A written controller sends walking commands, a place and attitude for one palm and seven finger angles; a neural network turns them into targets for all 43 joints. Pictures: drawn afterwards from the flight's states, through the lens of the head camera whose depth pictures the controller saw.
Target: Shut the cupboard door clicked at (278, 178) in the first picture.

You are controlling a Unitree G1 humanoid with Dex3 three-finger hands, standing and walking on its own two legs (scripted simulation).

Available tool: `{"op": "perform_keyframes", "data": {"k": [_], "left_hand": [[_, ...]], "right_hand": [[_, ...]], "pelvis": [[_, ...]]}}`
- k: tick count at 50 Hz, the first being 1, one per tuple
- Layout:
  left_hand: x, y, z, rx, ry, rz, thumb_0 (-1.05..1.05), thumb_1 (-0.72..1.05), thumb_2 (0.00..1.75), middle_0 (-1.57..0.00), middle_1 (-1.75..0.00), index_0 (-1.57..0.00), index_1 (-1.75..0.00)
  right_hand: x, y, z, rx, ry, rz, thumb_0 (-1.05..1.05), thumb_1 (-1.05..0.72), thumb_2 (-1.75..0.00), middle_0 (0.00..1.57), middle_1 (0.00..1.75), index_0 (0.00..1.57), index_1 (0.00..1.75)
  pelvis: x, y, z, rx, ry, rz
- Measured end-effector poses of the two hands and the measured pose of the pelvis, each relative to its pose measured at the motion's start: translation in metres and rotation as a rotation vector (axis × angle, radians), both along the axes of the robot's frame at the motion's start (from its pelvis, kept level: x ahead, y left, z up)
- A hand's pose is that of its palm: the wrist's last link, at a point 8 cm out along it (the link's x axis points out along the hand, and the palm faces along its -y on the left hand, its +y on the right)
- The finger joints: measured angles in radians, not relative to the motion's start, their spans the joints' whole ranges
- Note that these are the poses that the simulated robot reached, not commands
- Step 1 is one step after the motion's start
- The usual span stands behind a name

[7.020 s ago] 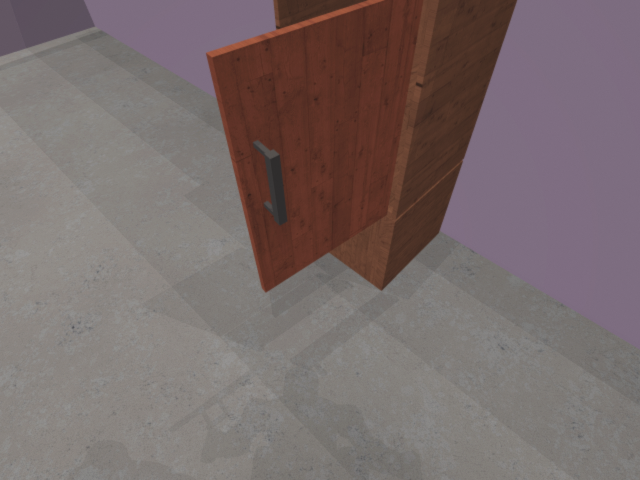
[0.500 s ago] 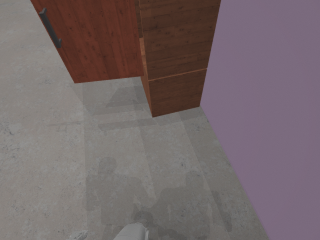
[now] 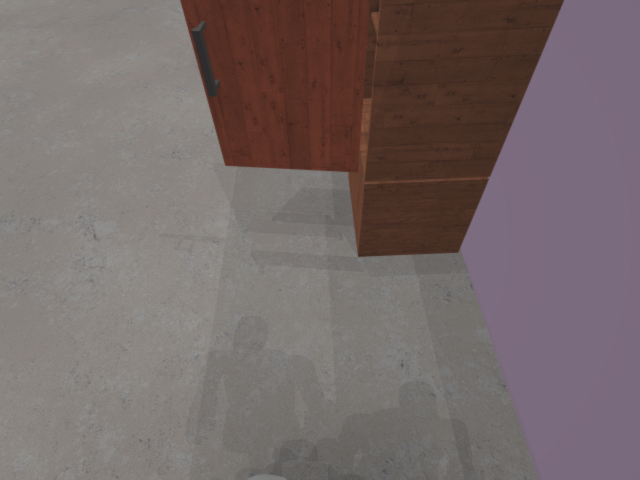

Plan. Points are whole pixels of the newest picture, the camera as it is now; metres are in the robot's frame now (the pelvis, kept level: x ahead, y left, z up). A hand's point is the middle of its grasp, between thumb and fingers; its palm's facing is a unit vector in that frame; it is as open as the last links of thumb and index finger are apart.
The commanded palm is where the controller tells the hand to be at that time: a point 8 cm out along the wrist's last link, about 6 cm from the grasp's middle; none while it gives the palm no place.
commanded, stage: take the last steps up to it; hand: left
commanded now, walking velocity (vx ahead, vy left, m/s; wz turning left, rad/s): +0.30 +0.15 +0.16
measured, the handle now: (207, 60) +0.99 +0.37 +0.02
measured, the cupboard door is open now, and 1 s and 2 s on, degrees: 82 82 82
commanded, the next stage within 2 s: come to a stop and stand still in 1.22 s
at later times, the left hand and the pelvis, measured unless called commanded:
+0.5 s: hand out of the picture +0.12 +0.27 -0.17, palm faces +0.13 -0.97 -0.21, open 7.4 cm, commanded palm none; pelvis +0.15 +0.08 +0.01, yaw +3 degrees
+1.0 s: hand (177, 355) +0.31 +0.27 -0.14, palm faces +0.12 -0.97 -0.22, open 7.3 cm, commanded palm none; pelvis +0.34 +0.10 +0.02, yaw +3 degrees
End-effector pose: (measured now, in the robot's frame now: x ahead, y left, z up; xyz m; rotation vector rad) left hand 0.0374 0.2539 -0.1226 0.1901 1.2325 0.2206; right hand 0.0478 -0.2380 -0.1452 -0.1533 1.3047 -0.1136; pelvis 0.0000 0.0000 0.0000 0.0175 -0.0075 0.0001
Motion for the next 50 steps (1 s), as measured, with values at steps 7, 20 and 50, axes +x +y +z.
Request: {"op": "perform_keyframes", "data": {"k": [7,20,50], "left_hand": [[-0.031,-0.013,0.012,-0.038,0.135,0.079,0.01,0.90,0.90,-0.20,-0.29,-0.20,-0.30],[-0.024,0.033,-0.024,-0.121,0.360,0.178,0.01,0.90,0.90,-0.20,-0.30,-0.21,-0.30],[0.262,0.068,0.012,-0.061,0.151,0.093,0.00,0.93,0.90,-0.20,-0.29,-0.21,-0.30]], "right_hand": [[0.045,0.001,0.018,0.008,0.010,0.021,0.01,-0.91,-0.90,0.19,0.30,0.20,0.30],[0.195,0.086,0.012,-0.019,-0.182,0.145,0.00,-0.91,-0.90,0.19,0.30,0.20,0.30],[0.351,0.114,0.019,0.053,-0.017,0.034,0.00,-0.91,-0.90,0.19,0.30,0.19,0.30]], "pelvis": [[0.036,0.008,0.019,0.019,0.013,0.042],[0.117,0.073,-0.008,0.005,0.004,0.061],[0.339,0.097,0.023,0.015,0.011,0.047]]}}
